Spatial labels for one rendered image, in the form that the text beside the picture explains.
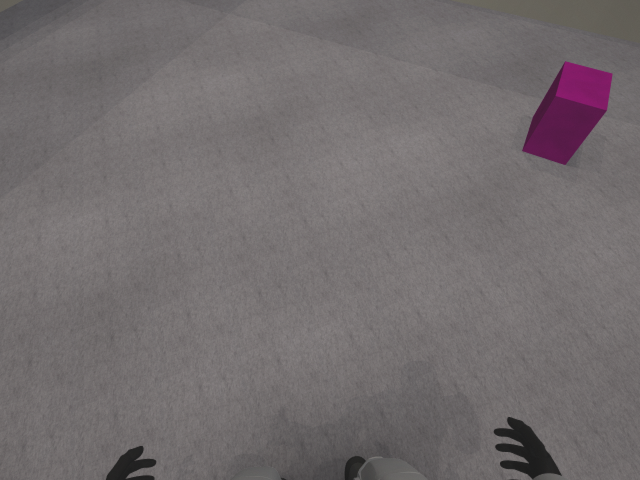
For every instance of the robot right shin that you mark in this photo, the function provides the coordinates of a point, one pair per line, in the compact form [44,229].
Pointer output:
[368,460]

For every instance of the robot right hand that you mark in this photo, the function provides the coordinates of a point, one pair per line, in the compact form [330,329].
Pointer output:
[540,461]

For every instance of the carton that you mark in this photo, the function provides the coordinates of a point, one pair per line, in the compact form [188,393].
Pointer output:
[573,105]

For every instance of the right robot thigh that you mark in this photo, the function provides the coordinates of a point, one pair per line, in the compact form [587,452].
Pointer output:
[389,469]

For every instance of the robot left hand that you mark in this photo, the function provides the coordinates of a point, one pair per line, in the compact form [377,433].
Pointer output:
[127,464]

